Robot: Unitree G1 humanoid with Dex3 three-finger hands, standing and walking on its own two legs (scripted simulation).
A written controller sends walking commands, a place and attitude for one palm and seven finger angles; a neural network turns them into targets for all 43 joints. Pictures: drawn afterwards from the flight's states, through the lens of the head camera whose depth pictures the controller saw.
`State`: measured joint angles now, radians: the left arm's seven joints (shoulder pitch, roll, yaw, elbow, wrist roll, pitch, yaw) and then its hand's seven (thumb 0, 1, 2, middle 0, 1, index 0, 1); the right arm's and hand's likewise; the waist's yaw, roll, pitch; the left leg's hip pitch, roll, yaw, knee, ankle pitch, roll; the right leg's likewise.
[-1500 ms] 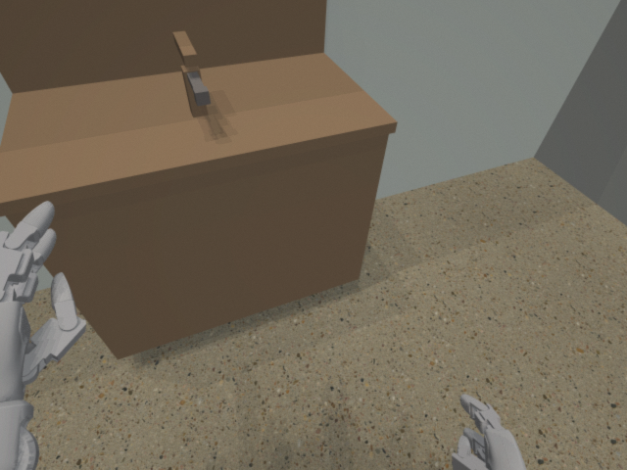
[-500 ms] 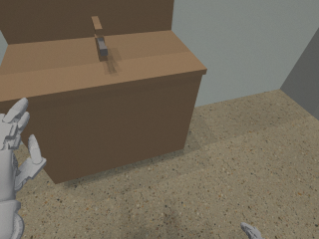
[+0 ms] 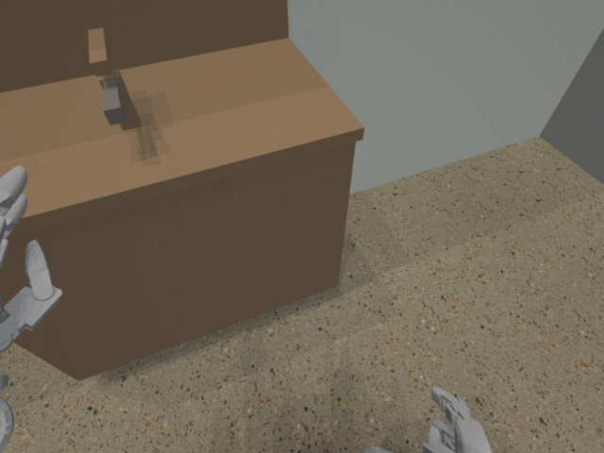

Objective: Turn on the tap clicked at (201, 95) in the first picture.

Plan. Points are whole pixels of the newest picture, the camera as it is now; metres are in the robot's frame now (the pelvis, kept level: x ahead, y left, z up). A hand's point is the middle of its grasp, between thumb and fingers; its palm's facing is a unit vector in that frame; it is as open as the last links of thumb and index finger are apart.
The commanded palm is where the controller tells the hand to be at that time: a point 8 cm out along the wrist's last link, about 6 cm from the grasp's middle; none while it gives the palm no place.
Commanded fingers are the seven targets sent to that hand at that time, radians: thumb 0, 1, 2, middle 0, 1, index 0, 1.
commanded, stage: take the last steps up to it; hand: left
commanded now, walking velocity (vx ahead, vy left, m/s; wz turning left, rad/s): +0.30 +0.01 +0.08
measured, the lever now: (114, 112) +0.60 +0.36 +0.12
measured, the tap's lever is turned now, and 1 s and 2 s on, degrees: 0 0 0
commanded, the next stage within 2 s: come to a stop and stand still in 0.62 s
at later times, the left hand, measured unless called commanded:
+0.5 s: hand (123, 187) +0.35 +0.22 +0.19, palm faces +0.45 -0.84 -0.31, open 7.4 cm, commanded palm +0.29 +0.25 +0.20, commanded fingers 0.00 0.90 0.90 -0.20 -0.30 -0.20 -0.30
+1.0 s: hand (199, 159) +0.41 +0.15 +0.18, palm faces +0.40 -0.80 -0.45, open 7.4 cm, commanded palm +0.34 +0.20 +0.20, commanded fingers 0.00 0.90 0.90 -0.20 -0.30 -0.20 -0.30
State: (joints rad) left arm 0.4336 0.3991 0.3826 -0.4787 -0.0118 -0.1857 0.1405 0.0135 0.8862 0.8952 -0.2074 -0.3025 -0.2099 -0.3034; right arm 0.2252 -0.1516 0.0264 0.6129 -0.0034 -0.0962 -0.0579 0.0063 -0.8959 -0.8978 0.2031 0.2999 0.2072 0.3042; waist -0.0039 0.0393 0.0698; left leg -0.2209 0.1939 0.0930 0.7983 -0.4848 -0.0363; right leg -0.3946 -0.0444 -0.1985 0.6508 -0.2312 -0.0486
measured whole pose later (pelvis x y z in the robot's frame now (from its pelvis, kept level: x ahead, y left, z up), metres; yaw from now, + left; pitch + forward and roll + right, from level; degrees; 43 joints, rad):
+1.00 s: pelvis +0.19 -0.08 +0.02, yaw +3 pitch -1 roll +2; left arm 0.46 0.33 0.33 -0.47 0.00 -0.20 0.16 0.02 0.88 0.89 -0.21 -0.30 -0.21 -0.30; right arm 0.14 -0.25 -0.02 0.61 0.00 -0.06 -0.07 0.01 -0.90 -0.90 0.20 0.30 0.20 0.30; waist -0.03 0.00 0.10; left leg -0.38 0.02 0.07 0.88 -0.45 -0.04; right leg -0.28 -0.08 -0.13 0.56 -0.26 -0.03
